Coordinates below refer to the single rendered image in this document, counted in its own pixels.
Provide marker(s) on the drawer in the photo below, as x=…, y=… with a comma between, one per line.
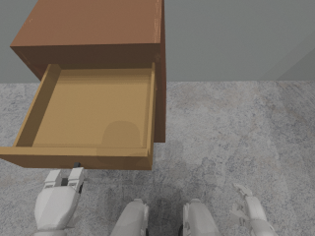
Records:
x=99, y=114

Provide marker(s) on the robot right hand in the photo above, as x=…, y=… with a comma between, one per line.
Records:
x=242, y=213

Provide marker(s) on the left robot shin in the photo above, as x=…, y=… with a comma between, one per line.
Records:
x=143, y=232

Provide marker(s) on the cabinet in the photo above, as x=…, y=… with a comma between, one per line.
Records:
x=97, y=32

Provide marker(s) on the right robot forearm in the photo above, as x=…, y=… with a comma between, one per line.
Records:
x=260, y=227

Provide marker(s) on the robot left hand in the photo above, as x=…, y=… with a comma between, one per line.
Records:
x=55, y=205

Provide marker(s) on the robot shin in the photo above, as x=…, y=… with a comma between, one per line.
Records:
x=188, y=232
x=143, y=232

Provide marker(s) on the right robot shin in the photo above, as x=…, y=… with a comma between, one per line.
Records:
x=188, y=232

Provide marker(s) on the handle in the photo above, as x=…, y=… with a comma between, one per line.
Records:
x=65, y=180

